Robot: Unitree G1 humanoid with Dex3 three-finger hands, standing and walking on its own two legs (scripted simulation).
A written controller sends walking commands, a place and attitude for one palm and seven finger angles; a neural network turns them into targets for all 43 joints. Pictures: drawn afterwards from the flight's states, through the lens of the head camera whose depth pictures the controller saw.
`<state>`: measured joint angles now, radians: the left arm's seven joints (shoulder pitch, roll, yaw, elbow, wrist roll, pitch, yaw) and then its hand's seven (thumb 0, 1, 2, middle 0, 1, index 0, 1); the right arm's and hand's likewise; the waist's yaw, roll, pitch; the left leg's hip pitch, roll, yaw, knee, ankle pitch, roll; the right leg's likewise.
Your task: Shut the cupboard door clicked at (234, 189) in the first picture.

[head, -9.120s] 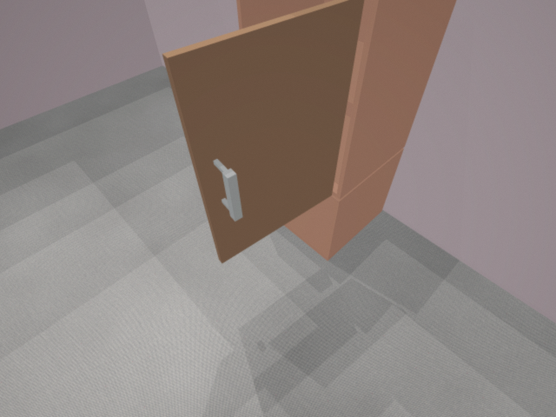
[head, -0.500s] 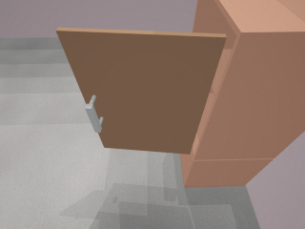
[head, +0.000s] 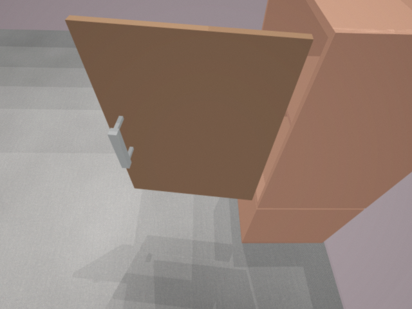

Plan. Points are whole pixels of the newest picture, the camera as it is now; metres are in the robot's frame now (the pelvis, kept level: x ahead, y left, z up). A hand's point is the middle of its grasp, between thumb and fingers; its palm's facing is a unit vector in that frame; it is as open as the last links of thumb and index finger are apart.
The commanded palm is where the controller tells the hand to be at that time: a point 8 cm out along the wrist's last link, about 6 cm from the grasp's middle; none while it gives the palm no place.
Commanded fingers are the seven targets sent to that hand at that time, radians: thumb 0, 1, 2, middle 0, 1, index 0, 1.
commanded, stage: come to a stop and stand still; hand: left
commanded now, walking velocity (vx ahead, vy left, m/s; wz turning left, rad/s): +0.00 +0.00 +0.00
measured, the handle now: (123, 143) +0.49 +0.24 -0.03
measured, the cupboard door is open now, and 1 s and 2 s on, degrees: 84 84 84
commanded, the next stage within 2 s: look again from close up in 0.62 s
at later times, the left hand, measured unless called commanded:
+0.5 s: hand out of the picture +0.00 +0.25 -0.15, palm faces +0.00 -0.96 -0.28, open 7.4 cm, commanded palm none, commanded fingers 0.00 0.90 0.90 -0.20 -0.30 -0.20 -0.30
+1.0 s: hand out of the picture +0.01 +0.26 -0.15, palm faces -0.06 -0.96 -0.28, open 7.3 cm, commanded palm none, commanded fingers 0.00 0.90 0.90 -0.20 -0.30 -0.20 -0.30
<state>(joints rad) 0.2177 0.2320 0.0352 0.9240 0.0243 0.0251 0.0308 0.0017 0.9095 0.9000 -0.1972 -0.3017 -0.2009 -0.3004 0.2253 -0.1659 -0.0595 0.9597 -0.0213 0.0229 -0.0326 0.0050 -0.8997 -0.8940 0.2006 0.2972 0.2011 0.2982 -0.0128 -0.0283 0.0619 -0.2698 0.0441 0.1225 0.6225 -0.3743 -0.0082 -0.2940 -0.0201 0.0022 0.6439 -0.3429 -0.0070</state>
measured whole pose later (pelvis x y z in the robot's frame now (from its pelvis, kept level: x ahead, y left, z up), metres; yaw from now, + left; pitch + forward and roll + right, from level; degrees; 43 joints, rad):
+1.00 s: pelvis -0.05 +0.03 +0.02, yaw -2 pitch -2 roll +0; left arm 0.20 0.30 0.00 1.06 0.02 -0.01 0.01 0.00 0.91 0.90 -0.20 -0.30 -0.20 -0.30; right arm 0.17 -0.29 -0.02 1.11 -0.01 -0.01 0.01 0.01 -0.90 -0.89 0.20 0.30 0.20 0.30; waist -0.01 -0.02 0.04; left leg -0.22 -0.03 0.05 0.44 -0.19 0.05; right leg -0.22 -0.04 0.03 0.43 -0.19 0.04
